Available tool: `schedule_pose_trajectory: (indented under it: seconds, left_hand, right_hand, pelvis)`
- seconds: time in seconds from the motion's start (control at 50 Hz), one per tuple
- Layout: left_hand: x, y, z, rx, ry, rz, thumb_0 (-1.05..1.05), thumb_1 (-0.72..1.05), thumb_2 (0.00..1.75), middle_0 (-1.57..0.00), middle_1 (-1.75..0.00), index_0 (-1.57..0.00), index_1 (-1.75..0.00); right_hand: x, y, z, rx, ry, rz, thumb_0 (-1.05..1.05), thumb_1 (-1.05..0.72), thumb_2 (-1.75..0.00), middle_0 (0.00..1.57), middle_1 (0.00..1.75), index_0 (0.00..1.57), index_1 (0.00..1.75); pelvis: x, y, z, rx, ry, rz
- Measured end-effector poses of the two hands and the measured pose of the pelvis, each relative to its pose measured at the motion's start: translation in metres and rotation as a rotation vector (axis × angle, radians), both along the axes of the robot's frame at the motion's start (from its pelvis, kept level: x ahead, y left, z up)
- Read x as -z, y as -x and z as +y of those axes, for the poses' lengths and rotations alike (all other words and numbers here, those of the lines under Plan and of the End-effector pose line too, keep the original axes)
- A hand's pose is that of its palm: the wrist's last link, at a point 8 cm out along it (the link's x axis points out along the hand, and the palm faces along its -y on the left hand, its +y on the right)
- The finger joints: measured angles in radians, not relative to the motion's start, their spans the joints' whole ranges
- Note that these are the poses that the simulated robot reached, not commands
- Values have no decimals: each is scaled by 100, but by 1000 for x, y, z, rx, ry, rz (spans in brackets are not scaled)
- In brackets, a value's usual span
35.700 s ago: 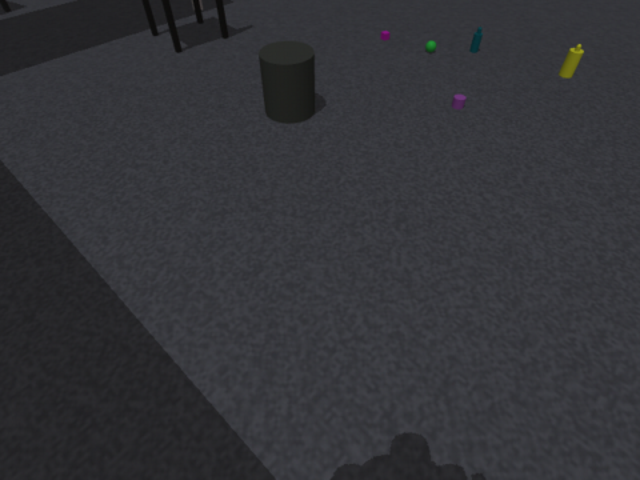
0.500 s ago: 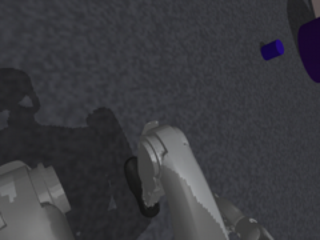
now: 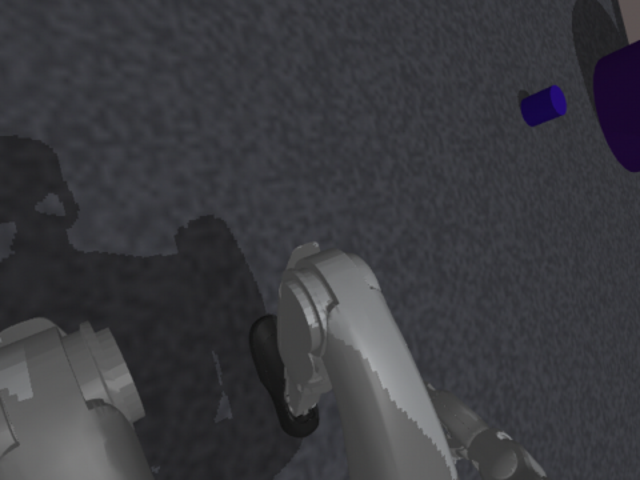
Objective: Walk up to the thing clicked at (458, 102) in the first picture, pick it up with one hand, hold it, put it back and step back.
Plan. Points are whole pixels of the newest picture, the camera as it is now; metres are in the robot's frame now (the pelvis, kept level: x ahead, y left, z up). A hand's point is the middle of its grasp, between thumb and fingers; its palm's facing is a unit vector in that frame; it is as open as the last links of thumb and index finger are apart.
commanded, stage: rest palm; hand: left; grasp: from above
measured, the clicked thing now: out of the picture +0.43 +0.44 -0.27
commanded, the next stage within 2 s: approach in 1.48 s
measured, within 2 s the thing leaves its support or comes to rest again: neither
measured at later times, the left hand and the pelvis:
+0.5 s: hand out of the picture +0.42 +0.42 -0.23, palm faces -0.40 -0.20 -0.89, open 13.6 cm; pelvis +0.00 +0.00 +0.00, yaw +0 degrees
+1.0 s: hand out of the picture +0.42 +0.42 -0.24, palm faces -0.41 -0.21 -0.89, open 13.6 cm; pelvis +0.00 +0.00 +0.00, yaw +0 degrees
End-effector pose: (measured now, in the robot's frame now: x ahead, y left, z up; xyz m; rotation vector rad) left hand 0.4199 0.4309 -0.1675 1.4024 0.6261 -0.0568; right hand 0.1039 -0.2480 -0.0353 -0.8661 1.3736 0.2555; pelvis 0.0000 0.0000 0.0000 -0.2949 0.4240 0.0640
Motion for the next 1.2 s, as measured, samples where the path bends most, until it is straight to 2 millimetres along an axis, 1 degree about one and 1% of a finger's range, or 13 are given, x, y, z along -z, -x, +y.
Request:
schedule_pose_trajectory:
  seconds: [0.08, 0.18, 0.34, 0.48, 0.56, 0.64, 0.76, 0.92, 1.02, 1.12, 1.2]
  left_hand:
    - [-2, 2, 3, -22, -10, 15, 0, -43, 93, -8, -106, -11, -104]
    - [2, 6, 5, -31, -8, 53, 0, -42, 91, -8, -107, -11, -104]
    - [8, 4, -4, 4, 18, 55, 0, -41, 91, -8, -108, -12, -105]
    - [5, 0, -9, 18, 10, 12, 0, -42, 91, -8, -107, -11, -104]
    - [0, -2, -6, -1, -5, -4, 0, -42, 92, -8, -106, -11, -103]
    - [-3, -2, -3, -21, -24, 19, 0, -42, 91, -8, -106, -11, -103]
    - [4, 2, -1, -38, -15, 69, 0, -41, 91, -8, -107, -11, -104]
    - [14, 2, -9, 4, 30, 53, 0, -41, 90, -8, -107, -12, -104]
    - [9, 0, -9, 18, 25, 7, 0, -41, 91, -8, -106, -11, -103]
    - [3, 1, -4, 1, 2, -1, 0, -41, 91, -8, -105, -11, -102]
    - [-1, 3, 0, -18, -15, 17, 0, -41, 90, -8, -106, -11, -102]
  right_hand:
    - [1, 2, -1, 3, -5, -6, 0, -89, -89, 20, 30, 20, 30]
    - [3, 7, -1, 9, -9, 9, 0, -89, -89, 20, 30, 20, 30]
    - [2, 10, 1, 8, -14, 36, 0, -89, -89, 20, 30, 20, 30]
    - [1, 6, -2, 5, -10, 21, 0, -89, -89, 20, 30, 20, 30]
    - [1, 6, -5, 4, -11, 10, 0, -89, -89, 20, 30, 20, 30]
    - [3, 7, -7, 12, -15, 1, 0, -89, -89, 20, 30, 20, 30]
    - [4, 12, -7, 23, -17, 17, 0, -89, -89, 20, 30, 20, 30]
    - [1, 13, -1, 13, -9, 49, 0, -89, -89, 20, 30, 20, 30]
    - [-1, 8, -1, 2, -1, 36, 0, -89, -89, 20, 30, 20, 30]
    - [0, 5, -2, -4, -3, 9, 0, -89, -89, 20, 30, 20, 30]
    - [1, 5, -3, -4, -11, -4, 0, -89, -89, 20, 30, 20, 30]
  pelvis:
    - [1, 1, 1, 1, 0, 0]
    - [1, 1, 1, 2, -1, 2]
    - [-1, -1, -2, -1, -5, 2]
    - [-1, 0, -3, -1, -8, 0]
    - [1, 0, -3, 1, -10, 1]
    - [2, 1, -3, 2, -12, 3]
    - [2, 1, -2, 2, -11, 3]
    - [-1, -1, -2, 0, -7, 1]
    - [-1, -1, -1, 0, -3, -2]
    - [1, 1, 0, 1, -2, -5]
    - [3, 2, 0, 2, -3, -7]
